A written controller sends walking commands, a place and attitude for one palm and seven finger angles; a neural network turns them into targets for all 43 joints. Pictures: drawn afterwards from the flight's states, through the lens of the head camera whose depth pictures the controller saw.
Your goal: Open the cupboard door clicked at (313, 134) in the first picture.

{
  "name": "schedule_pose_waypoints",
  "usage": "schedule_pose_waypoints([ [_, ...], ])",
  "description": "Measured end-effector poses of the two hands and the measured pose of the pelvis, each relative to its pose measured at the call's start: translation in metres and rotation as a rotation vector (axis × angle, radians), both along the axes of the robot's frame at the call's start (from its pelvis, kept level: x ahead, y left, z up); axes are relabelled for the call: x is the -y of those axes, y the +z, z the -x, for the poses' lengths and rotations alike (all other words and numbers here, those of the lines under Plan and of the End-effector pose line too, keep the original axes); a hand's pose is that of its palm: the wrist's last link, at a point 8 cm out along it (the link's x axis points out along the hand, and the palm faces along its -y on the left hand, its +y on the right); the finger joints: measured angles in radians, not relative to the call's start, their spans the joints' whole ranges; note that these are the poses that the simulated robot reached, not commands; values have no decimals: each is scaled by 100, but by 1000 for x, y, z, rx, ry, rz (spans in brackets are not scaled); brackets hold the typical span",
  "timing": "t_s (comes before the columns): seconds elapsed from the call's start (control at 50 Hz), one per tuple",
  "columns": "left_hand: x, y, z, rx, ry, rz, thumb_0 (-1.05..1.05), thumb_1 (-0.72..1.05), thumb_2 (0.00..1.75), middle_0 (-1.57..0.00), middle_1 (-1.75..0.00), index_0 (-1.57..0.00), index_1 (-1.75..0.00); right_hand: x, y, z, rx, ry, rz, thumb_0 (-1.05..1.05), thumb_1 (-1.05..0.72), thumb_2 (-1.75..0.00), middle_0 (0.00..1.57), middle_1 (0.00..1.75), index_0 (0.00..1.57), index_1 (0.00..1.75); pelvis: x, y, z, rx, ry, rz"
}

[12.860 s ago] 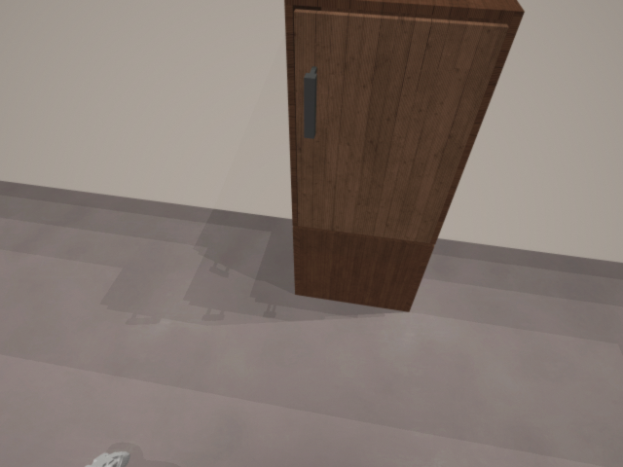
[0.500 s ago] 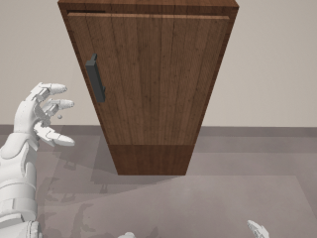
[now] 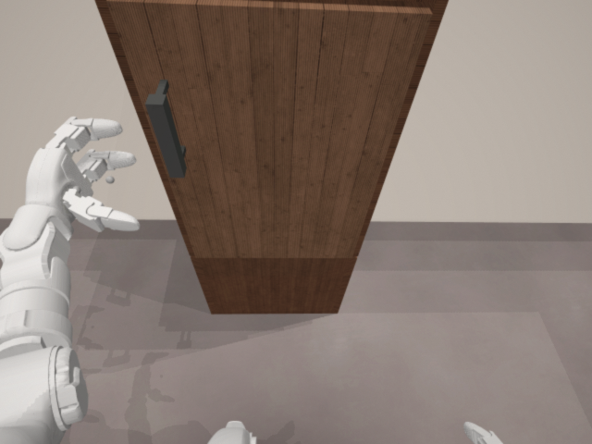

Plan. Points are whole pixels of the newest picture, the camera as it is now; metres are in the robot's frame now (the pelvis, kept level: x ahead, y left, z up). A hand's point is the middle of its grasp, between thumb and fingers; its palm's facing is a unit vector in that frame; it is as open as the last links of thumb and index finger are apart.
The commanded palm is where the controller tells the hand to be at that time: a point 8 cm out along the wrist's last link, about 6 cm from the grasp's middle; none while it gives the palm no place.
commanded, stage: move the hooked fingers beside the handle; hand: left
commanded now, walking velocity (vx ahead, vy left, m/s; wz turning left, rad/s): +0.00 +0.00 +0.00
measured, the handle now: (170, 130) +0.54 +0.20 +0.11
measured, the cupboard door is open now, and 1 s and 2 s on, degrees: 0 0 0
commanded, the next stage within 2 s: slide the fingers in behind the handle in 1.50 s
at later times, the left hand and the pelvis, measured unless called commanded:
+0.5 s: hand (123, 147) +0.49 +0.26 +0.11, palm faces +0.04 -1.00 +0.02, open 14.0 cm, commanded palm +0.47 +0.31 +0.11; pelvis +0.00 +0.00 -0.01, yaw -2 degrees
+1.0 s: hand (120, 148) +0.48 +0.26 +0.12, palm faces +0.05 -1.00 -0.01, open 14.0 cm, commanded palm +0.46 +0.30 +0.11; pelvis +0.01 +0.01 -0.01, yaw -2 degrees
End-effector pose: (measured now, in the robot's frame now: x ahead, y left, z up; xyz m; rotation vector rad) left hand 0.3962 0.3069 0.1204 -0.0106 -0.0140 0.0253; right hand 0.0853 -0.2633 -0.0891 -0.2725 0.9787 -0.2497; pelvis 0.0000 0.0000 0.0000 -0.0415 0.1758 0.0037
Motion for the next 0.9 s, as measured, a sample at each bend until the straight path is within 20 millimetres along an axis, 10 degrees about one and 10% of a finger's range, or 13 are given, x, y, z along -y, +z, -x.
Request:
schedule_pose_waypoints([
  [0.52,-6,-7,-69,-33,16,5,-1,-50,30,-30,-120,-30,-120,7,-11,85,-262,-156,27,1,-90,-90,20,30,20,30,-3,-11,-3,-100,-32,12],
  [0.9,-1,-13,-70,-8,29,-6,-2,-50,30,-30,-120,-30,-120,-9,-12,56,-218,-129,-12,1,-90,-90,20,30,20,30,-10,-10,-14,-101,-37,16],
])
